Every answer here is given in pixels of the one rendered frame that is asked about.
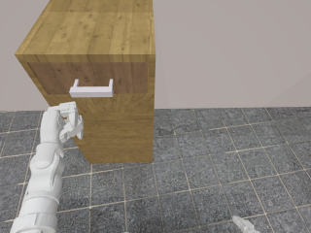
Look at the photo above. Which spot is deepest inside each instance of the robot right hand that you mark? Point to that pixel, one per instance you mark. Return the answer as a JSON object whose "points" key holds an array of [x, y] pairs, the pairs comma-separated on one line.
{"points": [[245, 225]]}

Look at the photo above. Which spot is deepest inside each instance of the handle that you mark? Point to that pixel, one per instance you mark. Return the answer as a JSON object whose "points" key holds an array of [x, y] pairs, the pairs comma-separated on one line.
{"points": [[91, 91]]}

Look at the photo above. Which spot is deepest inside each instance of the robot left forearm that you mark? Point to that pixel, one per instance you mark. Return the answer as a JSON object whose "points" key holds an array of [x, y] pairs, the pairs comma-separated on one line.
{"points": [[41, 199]]}

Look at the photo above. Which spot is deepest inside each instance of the drawer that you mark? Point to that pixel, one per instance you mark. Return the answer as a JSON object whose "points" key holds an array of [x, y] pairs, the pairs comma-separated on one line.
{"points": [[58, 77]]}

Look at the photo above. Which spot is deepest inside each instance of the robot left hand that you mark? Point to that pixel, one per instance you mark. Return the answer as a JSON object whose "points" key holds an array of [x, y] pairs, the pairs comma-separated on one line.
{"points": [[55, 129]]}

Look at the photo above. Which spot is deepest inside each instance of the cabinet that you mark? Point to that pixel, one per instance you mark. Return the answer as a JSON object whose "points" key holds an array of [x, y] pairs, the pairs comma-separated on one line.
{"points": [[118, 129]]}

